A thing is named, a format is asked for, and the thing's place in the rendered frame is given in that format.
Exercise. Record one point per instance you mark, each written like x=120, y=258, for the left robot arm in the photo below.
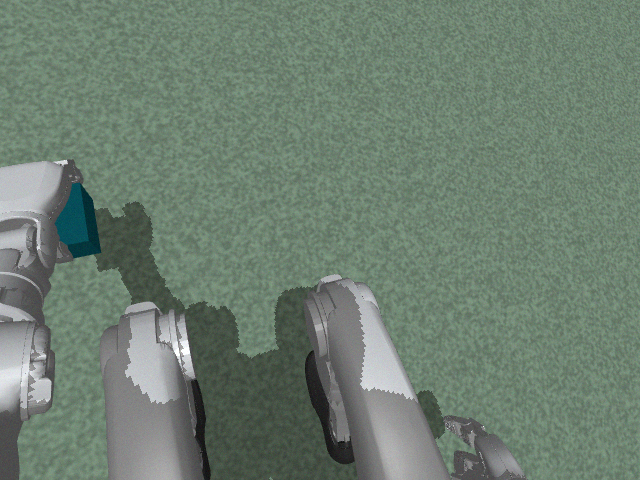
x=28, y=253

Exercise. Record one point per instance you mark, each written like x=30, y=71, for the small box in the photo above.
x=76, y=224

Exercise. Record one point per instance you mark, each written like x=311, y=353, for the right robot foot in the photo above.
x=341, y=452

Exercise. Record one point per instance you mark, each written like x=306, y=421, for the right robot hand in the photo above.
x=494, y=461

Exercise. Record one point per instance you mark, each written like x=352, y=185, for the left robot foot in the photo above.
x=200, y=430

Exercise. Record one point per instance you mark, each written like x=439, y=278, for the left robot hand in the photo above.
x=41, y=187

